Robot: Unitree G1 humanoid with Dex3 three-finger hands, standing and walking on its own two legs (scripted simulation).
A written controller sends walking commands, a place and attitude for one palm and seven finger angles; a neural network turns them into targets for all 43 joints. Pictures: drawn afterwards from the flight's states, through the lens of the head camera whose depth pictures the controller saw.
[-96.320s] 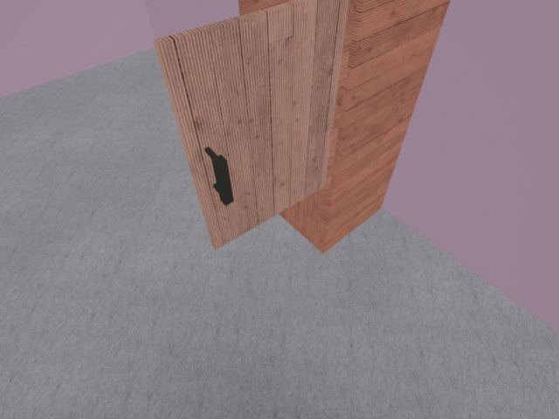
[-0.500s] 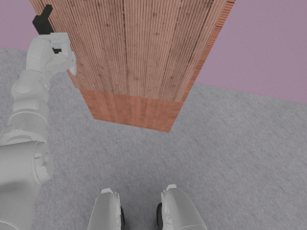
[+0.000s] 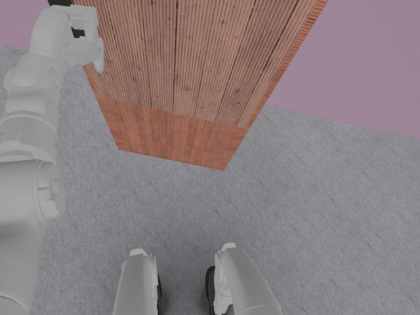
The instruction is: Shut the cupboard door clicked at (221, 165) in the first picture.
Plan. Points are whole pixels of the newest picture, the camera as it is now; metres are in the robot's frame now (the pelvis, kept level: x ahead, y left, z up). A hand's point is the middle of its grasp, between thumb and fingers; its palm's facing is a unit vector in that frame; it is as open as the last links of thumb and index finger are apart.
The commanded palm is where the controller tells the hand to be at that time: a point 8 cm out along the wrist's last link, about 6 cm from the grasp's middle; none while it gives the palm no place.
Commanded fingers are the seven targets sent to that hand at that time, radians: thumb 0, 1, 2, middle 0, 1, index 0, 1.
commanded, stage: pull the fist back off the door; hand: left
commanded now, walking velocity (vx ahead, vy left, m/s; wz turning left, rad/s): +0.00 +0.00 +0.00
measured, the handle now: (72, 11) +0.64 +0.19 +0.09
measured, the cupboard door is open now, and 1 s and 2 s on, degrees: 0 0 0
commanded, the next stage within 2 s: draw the hand back to the body in 0.94 s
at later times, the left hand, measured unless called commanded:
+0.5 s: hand (121, 38) +0.57 +0.11 +0.09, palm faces +0.01 -1.00 -0.03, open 3.2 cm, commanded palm +0.53 +0.15 +0.09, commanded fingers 0.00 0.90 0.90 -1.30 -1.50 -1.30 -1.50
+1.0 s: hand (118, 82) +0.49 +0.11 +0.08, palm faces +0.01 -1.00 -0.03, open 3.1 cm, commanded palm +0.47 +0.16 +0.09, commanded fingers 0.00 0.90 0.90 -1.30 -1.50 -1.30 -1.50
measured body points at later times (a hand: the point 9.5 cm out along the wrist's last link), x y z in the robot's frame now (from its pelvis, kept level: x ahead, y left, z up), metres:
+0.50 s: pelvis +0.00 -0.01 +0.01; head +0.16 +0.00 +0.43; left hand +0.56 +0.16 +0.10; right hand -0.04 -0.25 -0.10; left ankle +0.07 +0.11 -0.60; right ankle +0.05 -0.12 -0.60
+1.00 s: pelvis +0.05 -0.02 +0.04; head +0.16 -0.01 +0.48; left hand +0.48 +0.16 +0.09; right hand +0.15 -0.29 -0.07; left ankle +0.07 +0.11 -0.60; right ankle +0.05 -0.12 -0.60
